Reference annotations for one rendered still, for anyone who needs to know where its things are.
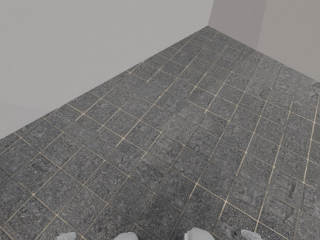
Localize robot right hand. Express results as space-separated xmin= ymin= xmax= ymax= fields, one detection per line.
xmin=241 ymin=229 xmax=265 ymax=240

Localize robot right thigh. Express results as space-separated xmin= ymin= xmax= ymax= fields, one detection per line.
xmin=183 ymin=228 xmax=215 ymax=240

